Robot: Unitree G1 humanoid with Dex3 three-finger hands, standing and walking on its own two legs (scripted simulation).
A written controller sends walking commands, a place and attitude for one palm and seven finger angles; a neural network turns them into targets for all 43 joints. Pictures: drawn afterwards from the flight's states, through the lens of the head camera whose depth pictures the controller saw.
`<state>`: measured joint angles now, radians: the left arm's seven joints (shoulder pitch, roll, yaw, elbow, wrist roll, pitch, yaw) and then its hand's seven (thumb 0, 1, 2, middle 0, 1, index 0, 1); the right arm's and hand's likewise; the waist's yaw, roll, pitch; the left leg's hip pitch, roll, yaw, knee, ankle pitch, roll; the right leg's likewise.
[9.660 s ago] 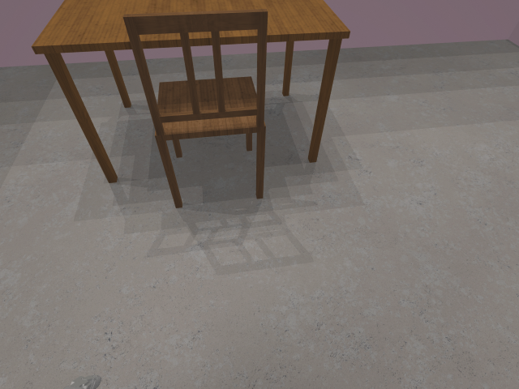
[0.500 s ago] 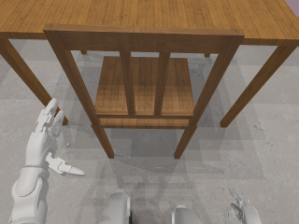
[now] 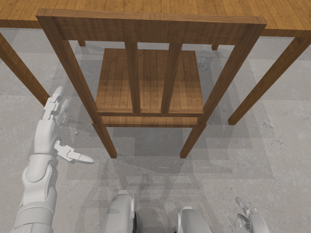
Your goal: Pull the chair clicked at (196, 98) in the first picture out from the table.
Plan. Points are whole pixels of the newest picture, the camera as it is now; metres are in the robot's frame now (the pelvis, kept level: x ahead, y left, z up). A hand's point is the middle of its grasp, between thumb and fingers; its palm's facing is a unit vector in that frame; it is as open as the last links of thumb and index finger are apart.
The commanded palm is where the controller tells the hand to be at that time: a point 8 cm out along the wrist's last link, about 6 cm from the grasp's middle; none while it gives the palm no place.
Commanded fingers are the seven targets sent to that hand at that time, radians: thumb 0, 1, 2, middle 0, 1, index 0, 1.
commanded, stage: aim the fingers beside a spindle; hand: left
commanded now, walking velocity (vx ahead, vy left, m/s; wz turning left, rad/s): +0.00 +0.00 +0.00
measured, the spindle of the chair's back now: (134, 83) +0.50 +0.08 +0.03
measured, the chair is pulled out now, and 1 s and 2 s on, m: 0.00 0.00 0.00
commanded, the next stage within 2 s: push the fingers through the gap in 0.60 s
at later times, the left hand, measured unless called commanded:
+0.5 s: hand (76, 134) +0.35 +0.21 +0.02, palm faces +0.05 -1.00 -0.05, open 17.0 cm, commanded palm +0.33 +0.26 +0.02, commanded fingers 0.00 -0.50 0.30 -0.06 -0.08 -0.06 -0.08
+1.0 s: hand (80, 125) +0.37 +0.21 +0.02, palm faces +0.03 -1.00 -0.06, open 17.0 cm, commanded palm +0.35 +0.25 +0.02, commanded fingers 0.00 -0.50 0.30 -0.06 -0.08 -0.06 -0.08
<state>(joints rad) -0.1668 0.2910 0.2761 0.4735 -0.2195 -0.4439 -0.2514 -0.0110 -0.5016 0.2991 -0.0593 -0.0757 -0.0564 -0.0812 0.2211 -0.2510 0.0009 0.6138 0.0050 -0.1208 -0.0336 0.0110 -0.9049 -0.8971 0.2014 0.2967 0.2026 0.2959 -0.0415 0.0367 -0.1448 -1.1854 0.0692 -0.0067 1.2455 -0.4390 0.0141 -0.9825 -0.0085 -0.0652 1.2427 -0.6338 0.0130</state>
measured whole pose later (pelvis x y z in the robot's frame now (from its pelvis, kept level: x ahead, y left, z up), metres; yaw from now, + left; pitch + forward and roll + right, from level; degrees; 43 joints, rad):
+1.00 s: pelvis +0.00 +0.00 -0.01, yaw +0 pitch +22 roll -4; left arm -0.28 0.31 0.29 0.56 -0.20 -0.44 -0.25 -0.01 -0.50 0.30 -0.06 -0.08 -0.06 -0.08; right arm 0.21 -0.25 0.00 0.63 0.01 -0.10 -0.04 0.01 -0.91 -0.90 0.20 0.30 0.20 0.30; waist -0.05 0.04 -0.14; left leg -1.22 0.07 -0.02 1.27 -0.44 0.01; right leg -1.02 0.00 -0.08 1.27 -0.64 0.01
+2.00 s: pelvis +0.00 +0.00 -0.02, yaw -2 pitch +26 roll -5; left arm -0.65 0.42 0.40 0.91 -0.13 -0.45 -0.26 -0.01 -0.50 0.30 -0.06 -0.08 -0.06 -0.08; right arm 0.27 -0.26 0.00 0.67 -0.02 -0.01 0.00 0.01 -0.91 -0.90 0.20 0.30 0.20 0.30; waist -0.10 0.05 -0.14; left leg -1.31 0.08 -0.02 1.31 -0.45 0.02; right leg -1.10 0.01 -0.07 1.29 -0.64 0.01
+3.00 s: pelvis +0.00 +0.00 -0.01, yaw -2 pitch +26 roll -5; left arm -0.63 0.41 0.39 0.91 -0.13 -0.46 -0.21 -0.01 -0.11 0.47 -0.43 -1.22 -0.37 -1.23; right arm 0.27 -0.25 0.01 0.66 -0.02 0.02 0.01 0.01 -0.91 -0.90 0.20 0.30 0.20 0.30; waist -0.10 0.05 -0.14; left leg -1.29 0.08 -0.02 1.29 -0.45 0.01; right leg -1.09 0.01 -0.06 1.28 -0.64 0.01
